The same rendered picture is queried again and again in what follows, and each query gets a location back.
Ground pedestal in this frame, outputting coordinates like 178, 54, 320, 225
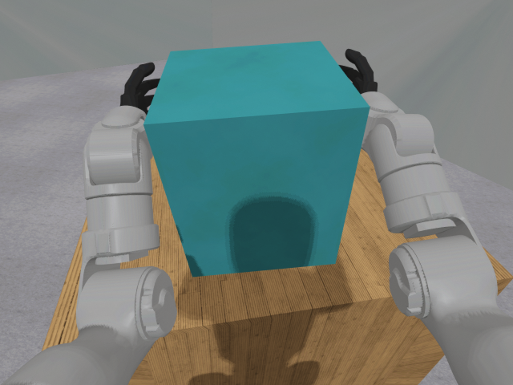
42, 149, 513, 385

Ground right robot upper arm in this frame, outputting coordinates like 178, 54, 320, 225
389, 235, 513, 385

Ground carton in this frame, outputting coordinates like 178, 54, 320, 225
143, 41, 370, 277

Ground robot left hand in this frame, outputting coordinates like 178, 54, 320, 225
120, 63, 160, 115

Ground right robot forearm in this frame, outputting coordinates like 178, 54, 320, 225
361, 91, 498, 299

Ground left robot upper arm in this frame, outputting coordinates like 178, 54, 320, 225
1, 266, 177, 385

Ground left robot forearm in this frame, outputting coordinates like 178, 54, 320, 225
76, 106, 160, 330

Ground robot right hand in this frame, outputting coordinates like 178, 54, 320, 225
339, 49, 378, 94

